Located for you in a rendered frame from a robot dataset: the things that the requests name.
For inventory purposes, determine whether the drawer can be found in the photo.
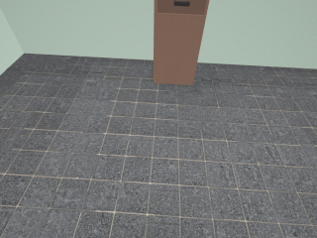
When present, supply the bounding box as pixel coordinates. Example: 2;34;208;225
157;0;206;15

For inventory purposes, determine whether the cabinet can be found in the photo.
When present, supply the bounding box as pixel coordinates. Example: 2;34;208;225
153;0;210;85

